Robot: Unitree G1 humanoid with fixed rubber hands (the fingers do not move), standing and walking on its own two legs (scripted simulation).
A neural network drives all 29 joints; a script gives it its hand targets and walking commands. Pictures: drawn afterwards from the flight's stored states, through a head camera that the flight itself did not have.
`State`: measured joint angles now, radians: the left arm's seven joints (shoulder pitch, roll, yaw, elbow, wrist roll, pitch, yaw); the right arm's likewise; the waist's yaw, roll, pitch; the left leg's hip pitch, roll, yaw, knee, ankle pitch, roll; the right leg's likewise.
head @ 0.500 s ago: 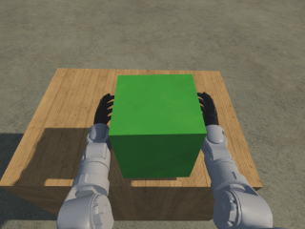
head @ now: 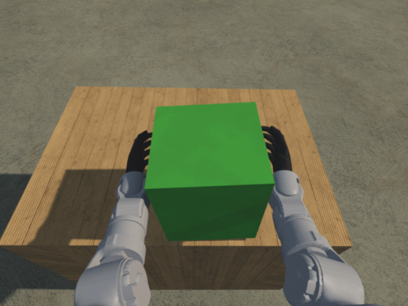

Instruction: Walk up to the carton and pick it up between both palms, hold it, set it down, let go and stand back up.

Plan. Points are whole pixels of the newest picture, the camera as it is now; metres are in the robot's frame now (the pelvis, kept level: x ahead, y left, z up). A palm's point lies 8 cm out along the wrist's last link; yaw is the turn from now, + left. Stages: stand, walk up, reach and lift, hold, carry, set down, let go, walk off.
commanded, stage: set down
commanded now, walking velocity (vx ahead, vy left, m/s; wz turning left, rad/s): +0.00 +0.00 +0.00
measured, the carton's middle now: (208, 176) +0.38 +0.02 +0.00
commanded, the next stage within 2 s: none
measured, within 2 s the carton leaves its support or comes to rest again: neither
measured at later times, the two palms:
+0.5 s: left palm (138, 168) +0.37 +0.17 +0.03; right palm (281, 167) +0.38 -0.13 +0.05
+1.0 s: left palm (141, 168) +0.38 +0.16 +0.03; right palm (282, 170) +0.38 -0.14 +0.04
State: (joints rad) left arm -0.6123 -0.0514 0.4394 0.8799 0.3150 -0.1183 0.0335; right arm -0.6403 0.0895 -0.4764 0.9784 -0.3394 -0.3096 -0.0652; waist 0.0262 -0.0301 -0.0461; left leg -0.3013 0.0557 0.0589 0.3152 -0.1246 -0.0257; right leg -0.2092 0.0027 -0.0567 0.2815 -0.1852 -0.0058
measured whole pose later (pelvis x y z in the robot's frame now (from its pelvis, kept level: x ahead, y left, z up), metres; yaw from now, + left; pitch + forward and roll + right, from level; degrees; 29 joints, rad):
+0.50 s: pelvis +0.00 +0.00 +0.00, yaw -1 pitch +7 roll +0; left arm -0.64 -0.08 0.50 0.90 0.38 -0.17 0.02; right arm -0.63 0.10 -0.55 0.95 -0.42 -0.34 -0.04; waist 0.04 -0.02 -0.03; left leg -0.30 0.05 0.07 0.29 -0.11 -0.02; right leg -0.22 0.00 -0.05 0.29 -0.18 0.00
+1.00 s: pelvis +0.00 +0.00 +0.00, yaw -1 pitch +7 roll +0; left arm -0.64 -0.09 0.54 0.88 0.42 -0.20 0.00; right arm -0.63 0.12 -0.58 0.95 -0.44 -0.37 -0.04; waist 0.04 -0.03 0.00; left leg -0.29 0.06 0.08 0.28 -0.11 -0.02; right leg -0.22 0.00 -0.04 0.29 -0.18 -0.01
